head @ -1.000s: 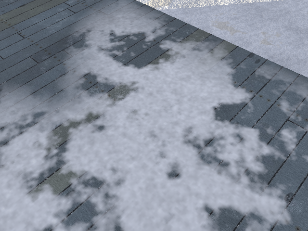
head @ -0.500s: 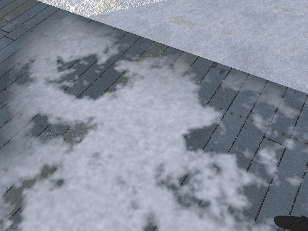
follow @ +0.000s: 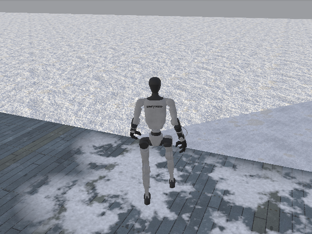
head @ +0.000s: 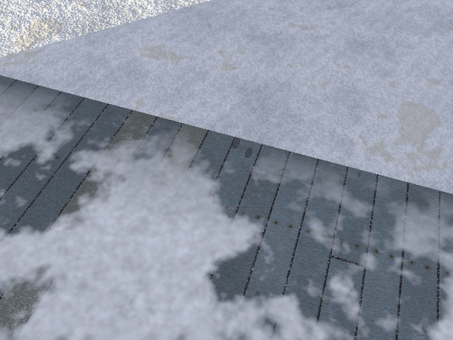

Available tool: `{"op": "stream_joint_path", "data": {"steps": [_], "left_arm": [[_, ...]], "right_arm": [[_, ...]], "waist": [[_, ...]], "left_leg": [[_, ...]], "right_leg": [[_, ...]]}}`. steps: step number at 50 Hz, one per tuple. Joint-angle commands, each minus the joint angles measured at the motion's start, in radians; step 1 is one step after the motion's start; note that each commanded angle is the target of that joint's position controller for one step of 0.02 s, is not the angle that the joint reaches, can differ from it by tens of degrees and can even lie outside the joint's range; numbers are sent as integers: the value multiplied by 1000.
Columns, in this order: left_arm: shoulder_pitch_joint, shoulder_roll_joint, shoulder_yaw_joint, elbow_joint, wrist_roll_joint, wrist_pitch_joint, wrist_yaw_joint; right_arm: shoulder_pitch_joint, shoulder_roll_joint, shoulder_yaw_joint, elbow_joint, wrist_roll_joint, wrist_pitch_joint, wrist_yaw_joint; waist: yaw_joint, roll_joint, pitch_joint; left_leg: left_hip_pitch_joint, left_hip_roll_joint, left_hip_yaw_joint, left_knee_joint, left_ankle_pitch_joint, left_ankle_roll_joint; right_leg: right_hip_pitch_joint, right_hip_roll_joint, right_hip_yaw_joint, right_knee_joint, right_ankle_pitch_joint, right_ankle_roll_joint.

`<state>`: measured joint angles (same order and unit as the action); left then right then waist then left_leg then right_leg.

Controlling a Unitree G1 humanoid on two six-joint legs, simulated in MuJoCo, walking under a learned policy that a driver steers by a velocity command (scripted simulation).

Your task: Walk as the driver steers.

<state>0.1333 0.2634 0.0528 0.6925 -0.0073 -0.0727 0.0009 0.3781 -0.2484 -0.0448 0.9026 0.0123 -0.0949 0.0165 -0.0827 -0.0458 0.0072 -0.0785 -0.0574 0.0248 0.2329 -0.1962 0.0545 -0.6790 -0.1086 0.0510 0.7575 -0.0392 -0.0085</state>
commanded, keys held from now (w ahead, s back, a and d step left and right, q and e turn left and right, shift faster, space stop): w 0.26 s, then w+q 0.74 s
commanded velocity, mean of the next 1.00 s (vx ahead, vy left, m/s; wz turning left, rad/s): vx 0.50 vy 0.00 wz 0.29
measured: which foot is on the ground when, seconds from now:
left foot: down 0.00-0.20, up 0.22-0.72, down 0.74-1.00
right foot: up 0.00-0.18, down 0.20-0.76, up 0.78-1.00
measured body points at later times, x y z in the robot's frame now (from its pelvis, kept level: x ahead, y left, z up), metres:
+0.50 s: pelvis +0.27 -0.06 +0.00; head +0.29 -0.06 +0.45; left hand +0.30 +0.22 -0.12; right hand +0.43 -0.32 -0.11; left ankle +0.39 +0.13 -0.67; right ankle +0.24 -0.15 -0.75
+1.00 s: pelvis +0.53 +0.05 +0.00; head +0.55 +0.08 +0.45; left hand +0.61 +0.36 -0.10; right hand +0.69 -0.18 -0.11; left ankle +0.50 +0.11 -0.75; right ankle +0.68 -0.10 -0.67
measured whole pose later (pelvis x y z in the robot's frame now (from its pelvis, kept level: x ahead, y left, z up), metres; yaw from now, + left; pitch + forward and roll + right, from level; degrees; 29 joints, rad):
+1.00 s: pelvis +0.53 +0.05 +0.00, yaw +22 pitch +2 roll +0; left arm 0.11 0.29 0.06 0.72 0.01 -0.10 0.01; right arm 0.33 -0.26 -0.07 0.73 0.01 -0.05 0.01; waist -0.04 -0.03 0.03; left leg -0.21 -0.11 -0.07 0.35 -0.18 0.10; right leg -0.66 -0.10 0.08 0.96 -0.21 0.04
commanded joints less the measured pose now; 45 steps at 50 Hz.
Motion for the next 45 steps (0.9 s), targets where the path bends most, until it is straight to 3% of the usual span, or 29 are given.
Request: {"op": "stream_joint_path", "data": {"steps": [1,4,6,7,8,9,10,11,12,13,14,15,16,18,22,27,32,33,35,36,37,38,39,40,41,42,43,44,45], "left_arm": [[-115,26,-1,-92,-8,-19,-14],[-192,34,0,-124,-16,-26,-32],[-198,51,4,-137,-16,-32,-43],[-165,67,11,-131,-14,-34,-45],[-83,92,24,-110,-10,-36,-42],[65,139,48,-65,-4,-34,-34],[263,215,69,-29,12,-30,-21],[303,287,81,-11,15,-24,-24],[320,186,58,-8,3,-19,-24],[248,155,44,-13,0,-19,-21],[179,132,35,-21,4,-18,-22],[128,106,28,-23,9,-20,-26],[99,88,23,-21,16,-27,-28],[87,91,28,-1,14,-45,-31],[113,120,40,44,25,-55,-14],[140,147,43,78,17,-46,2],[204,172,55,122,-1,-14,5],[199,180,58,124,-6,-6,7],[171,211,66,115,-10,8,16],[156,220,68,111,-11,18,22],[141,211,63,105,-15,23,28],[170,151,39,78,15,13,29],[236,44,3,34,20,-22,11],[133,129,21,27,-14,-59,-4],[62,142,23,2,-40,-74,-11],[47,127,21,3,-26,-79,-4],[42,141,31,10,0,-73,3],[60,142,36,11,6,-61,2],[72,134,37,10,12,-49,2]], "right_arm": [[5,-174,-32,-48,8,-5,-7],[46,-182,-31,-28,10,12,-8],[46,-198,-36,-20,11,23,-13],[35,-208,-39,-20,12,28,-16],[13,-218,-41,-24,14,32,-18],[4,-204,-34,-31,11,34,-19],[-13,-163,-16,-65,-12,28,-22],[113,-33,24,-80,-10,4,-13],[64,-141,0,-65,11,-15,-6],[-34,-184,-14,-98,29,-24,-2],[-80,-171,-12,-103,27,-23,-4],[-99,-161,-16,-104,14,-14,-6],[-77,-148,-19,-97,12,1,-6],[-46,-105,-15,-87,16,30,-9],[-128,-98,-21,-119,10,45,-13],[-270,-72,-13,-164,4,35,11],[-386,-69,-9,-243,8,37,39],[-388,-75,-12,-257,8,38,44],[-328,-106,-29,-265,8,44,49],[-223,-138,-49,-246,9,47,47],[-51,-196,-84,-202,13,48,35],[83,-303,-116,-180,13,57,11],[26,-354,-115,-208,16,47,16],[45,-257,-88,-216,14,41,22],[19,-206,-75,-214,9,34,21],[-44,-183,-66,-222,10,31,21],[-103,-147,-57,-237,6,30,18],[-134,-139,-52,-256,-5,31,13],[-142,-143,-55,-264,-5,30,9]], "waist": [[-5,119,23],[-23,123,51],[-3,137,51],[24,147,32],[78,150,-18],[147,132,-115],[222,33,-271],[155,-244,-394],[196,-163,-384],[186,-111,-222],[155,-29,-147],[125,-1,-88],[91,-21,-69],[63,-33,-48],[71,-8,5],[123,4,45],[162,2,80],[152,-7,75],[104,-47,12],[42,-53,-50],[-42,-27,-136],[-69,144,-234],[39,338,-353],[-34,187,-359],[-28,145,-229],[22,46,-134],[55,49,-95],[84,78,-75],[96,82,-67]], "left_leg": [[-8,239,-122,-73,267,137],[71,283,-145,-38,274,133],[124,311,-154,5,340,120],[137,313,-149,47,435,109],[131,293,-121,139,592,93],[71,246,-80,307,672,69],[-144,192,-38,610,428,32],[-549,18,-31,951,-284,-26],[-667,57,-145,1067,-378,-18],[-722,104,-123,1078,-295,-11],[-687,146,-104,1034,-209,-16],[-650,170,-98,977,-159,-25],[-589,194,-109,946,-122,-31],[-536,196,-114,912,-85,-45],[-630,186,-157,785,92,-66],[-609,163,-88,527,305,-52],[-656,146,-22,419,185,-7],[-642,134,-3,409,130,8],[-511,71,62,406,21,46],[-371,25,90,384,6,72],[-127,-9,79,314,79,109],[186,183,-219,307,154,181],[466,395,-799,142,-22,382],[466,387,-789,74,-86,336],[357,352,-642,75,-51,295],[197,307,-529,66,38,262],[84,273,-453,50,118,243],[2,250,-422,27,172,240],[-42,238,-407,7,209,246]], "right_leg": [[42,32,-43,-132,107,4],[31,51,-50,-202,61,-12],[56,64,-53,-242,-12,-38],[117,80,-62,-262,-42,-54],[245,109,-87,-295,-36,-76],[469,113,-89,-305,-1,-110],[791,-71,106,-253,72,-183],[1111,-297,561,-337,-72,-344],[1092,-287,644,-408,-190,-333],[957,-246,488,-429,-145,-288],[814,-205,364,-454,-61,-259],[697,-170,284,-492,0,-244],[617,-146,224,-531,20,-232],[527,-137,147,-592,37,-235],[525,-137,19,-641,90,-221],[576,-118,-124,-651,103,-170],[750,-172,-176,-575,199,-148],[776,-180,-187,-539,281,-138],[797,-178,-220,-399,620,-112],[779,-160,-242,-251,753,-93],[683,-110,-270,-34,710,-56],[397,-50,-273,300,260,-9],[-2,173,-104,629,-531,40],[-112,110,62,660,-514,8],[-150,72,46,618,-441,-17],[-110,29,38,522,-368,-21],[-48,2,35,438,-328,-15],[11,-12,39,404,-298,-8],[34,-12,34,367,-283,5]]}}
